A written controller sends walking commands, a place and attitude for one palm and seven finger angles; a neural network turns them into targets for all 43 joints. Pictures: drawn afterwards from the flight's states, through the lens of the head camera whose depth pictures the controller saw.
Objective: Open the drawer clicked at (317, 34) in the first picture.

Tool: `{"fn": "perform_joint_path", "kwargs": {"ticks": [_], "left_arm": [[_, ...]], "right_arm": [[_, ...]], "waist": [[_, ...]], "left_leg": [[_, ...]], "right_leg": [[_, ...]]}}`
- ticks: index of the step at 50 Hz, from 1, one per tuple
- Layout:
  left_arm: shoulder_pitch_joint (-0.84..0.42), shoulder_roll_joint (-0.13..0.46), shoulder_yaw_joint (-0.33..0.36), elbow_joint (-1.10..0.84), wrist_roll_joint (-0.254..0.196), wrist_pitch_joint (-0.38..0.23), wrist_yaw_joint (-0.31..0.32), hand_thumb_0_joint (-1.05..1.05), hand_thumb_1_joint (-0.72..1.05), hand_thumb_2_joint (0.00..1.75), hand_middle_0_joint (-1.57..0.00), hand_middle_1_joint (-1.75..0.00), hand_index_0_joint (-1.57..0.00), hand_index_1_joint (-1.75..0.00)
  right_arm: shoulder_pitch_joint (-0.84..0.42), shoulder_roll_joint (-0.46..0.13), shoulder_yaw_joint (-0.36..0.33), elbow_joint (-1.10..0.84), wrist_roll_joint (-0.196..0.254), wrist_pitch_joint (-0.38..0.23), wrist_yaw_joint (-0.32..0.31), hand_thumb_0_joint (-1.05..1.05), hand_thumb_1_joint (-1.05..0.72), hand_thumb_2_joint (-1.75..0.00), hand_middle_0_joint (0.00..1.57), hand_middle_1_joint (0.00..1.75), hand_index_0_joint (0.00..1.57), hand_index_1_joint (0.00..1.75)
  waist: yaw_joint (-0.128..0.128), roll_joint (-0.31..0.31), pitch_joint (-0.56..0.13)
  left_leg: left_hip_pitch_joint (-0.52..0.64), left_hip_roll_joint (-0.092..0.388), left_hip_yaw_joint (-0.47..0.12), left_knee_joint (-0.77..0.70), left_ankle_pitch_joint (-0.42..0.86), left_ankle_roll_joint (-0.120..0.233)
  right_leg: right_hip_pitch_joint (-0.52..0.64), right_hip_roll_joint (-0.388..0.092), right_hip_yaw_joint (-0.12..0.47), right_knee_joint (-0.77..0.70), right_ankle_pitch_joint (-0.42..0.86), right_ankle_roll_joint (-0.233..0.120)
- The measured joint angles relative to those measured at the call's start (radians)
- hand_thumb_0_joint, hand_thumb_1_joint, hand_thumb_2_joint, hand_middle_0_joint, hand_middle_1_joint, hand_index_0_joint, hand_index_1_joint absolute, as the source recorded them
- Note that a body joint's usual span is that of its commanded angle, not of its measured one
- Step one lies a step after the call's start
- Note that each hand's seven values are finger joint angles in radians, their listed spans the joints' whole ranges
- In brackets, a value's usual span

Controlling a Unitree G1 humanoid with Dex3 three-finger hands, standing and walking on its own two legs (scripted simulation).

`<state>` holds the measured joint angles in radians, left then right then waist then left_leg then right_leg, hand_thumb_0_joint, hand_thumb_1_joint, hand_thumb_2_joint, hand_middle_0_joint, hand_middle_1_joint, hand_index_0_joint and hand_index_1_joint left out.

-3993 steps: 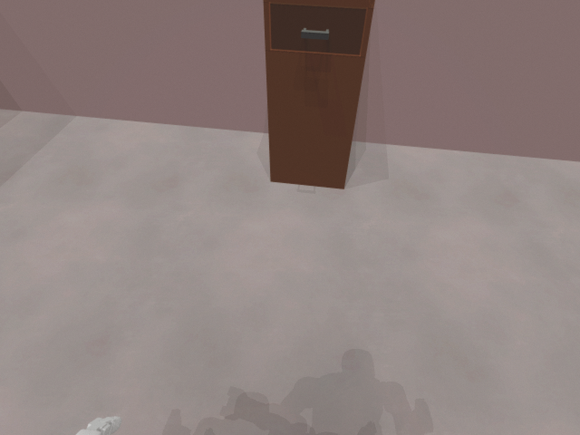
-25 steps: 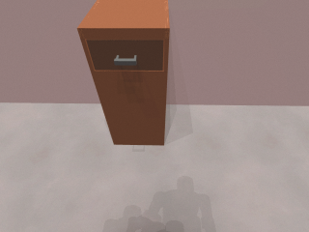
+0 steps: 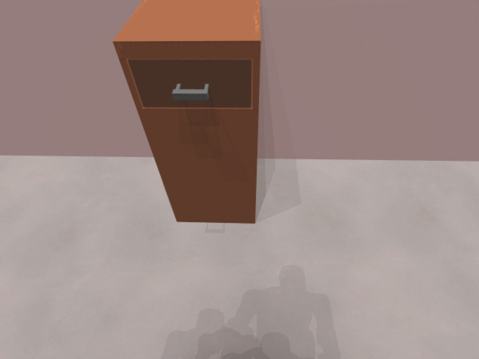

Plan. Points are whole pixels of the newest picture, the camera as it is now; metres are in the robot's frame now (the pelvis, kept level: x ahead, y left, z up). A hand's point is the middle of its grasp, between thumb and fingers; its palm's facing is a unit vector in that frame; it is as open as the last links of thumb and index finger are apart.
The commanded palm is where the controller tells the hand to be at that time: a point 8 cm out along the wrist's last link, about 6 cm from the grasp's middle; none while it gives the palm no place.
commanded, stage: look to check the result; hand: left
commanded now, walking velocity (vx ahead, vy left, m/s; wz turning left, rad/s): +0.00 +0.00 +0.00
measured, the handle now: (191, 90) +0.81 +0.19 +0.00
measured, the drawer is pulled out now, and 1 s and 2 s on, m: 0.00 0.00 0.00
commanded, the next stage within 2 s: take the last steps up to it in 0.18 s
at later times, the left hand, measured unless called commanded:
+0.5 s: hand out of the picture +0.04 +0.17 -0.18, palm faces +0.06 -0.98 -0.21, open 7.4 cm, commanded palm none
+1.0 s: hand (179, 301) +0.27 +0.16 -0.18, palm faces +0.03 -0.97 -0.25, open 7.3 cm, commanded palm none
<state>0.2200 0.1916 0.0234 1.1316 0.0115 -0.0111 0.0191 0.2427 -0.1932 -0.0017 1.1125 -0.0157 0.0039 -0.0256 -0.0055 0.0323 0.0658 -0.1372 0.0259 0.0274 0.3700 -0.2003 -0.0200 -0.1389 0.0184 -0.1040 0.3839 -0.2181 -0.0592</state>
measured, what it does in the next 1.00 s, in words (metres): walks ahead: right foot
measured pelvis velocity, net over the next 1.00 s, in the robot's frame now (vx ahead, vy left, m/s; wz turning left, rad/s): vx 0.19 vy -0.04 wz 0.02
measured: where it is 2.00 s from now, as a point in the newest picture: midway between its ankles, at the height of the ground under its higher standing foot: (279, 353)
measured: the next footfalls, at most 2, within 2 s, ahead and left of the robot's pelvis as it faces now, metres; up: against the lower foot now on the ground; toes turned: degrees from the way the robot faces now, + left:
right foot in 0.98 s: +0.29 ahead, -0.13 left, +0.00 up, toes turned -6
left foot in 1.36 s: +0.39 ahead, +0.07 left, +0.00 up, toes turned +4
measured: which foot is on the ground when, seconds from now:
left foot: down 0.00-0.98, up 1.00-1.00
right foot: down 0.00-0.62, up 0.64-0.96, down 0.98-1.00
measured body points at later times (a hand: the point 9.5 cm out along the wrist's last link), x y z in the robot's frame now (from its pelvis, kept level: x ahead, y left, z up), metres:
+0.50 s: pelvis +0.03 -0.01 -0.01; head +0.03 -0.01 +0.44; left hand +0.03 +0.23 -0.16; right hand +0.02 -0.24 -0.17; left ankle +0.00 +0.13 -0.74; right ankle +0.00 -0.08 -0.75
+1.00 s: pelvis +0.19 -0.04 -0.03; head +0.25 -0.07 +0.42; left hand +0.26 +0.21 -0.16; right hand +0.06 -0.23 -0.18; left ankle +0.04 +0.11 -0.73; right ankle +0.25 -0.13 -0.75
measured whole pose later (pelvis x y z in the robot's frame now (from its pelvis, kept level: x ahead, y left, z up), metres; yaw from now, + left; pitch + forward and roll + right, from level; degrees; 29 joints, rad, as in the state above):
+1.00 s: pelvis +0.19 -0.04 -0.03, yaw +1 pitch +0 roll +1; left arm 0.16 0.19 0.08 1.02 0.02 -0.06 -0.02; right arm 0.49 -0.10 -0.02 1.19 -0.02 -0.03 -0.02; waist -0.03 0.04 0.11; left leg -0.08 0.09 0.08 0.69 -0.51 -0.01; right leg -0.42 -0.04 -0.12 0.67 -0.27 -0.07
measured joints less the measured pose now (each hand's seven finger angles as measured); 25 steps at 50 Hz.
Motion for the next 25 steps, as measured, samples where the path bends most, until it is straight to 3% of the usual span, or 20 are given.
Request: {"fn": "perform_joint_path", "kwargs": {"ticks": [19, 25], "left_arm": [[-0.012, -0.007, -0.004, -0.002, -0.001, -0.006, 0.004, 0.01, 0.91, 0.9, -0.2, -0.3, -0.2, -0.3], [0.038, -0.023, 0.013, -0.006, 0.01, 0.005, -0.007, 0.01, 0.91, 0.9, -0.2, -0.3, -0.2, -0.3]], "right_arm": [[-0.011, -0.012, 0.0, 0.003, -0.003, 0.005, -0.004, 0.0, -0.91, -0.9, 0.2, 0.3, 0.2, 0.3], [0.055, 0.017, -0.007, 0.014, -0.014, 0.018, 0.009, 0.0, -0.91, -0.9, 0.2, 0.3, 0.2, 0.3]], "waist": [[-0.002, -0.007, -0.013], [-0.002, -0.01, -0.043]], "left_leg": [[0.021, 0.019, -0.01, -0.003, -0.014, -0.018], [-0.046, 0.038, 0.0, 0.173, -0.173, 0.025]], "right_leg": [[0.03, 0.02, -0.009, -0.02, -0.01, -0.015], [0.033, 0.03, -0.029, 0.017, -0.061, -0.024]]}}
